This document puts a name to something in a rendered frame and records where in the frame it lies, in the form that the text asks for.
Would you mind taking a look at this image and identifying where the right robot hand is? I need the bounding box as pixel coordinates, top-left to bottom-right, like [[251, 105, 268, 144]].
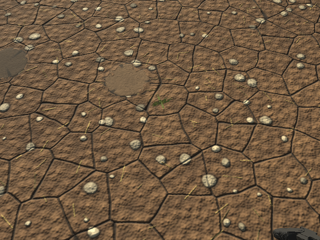
[[273, 226, 320, 240]]

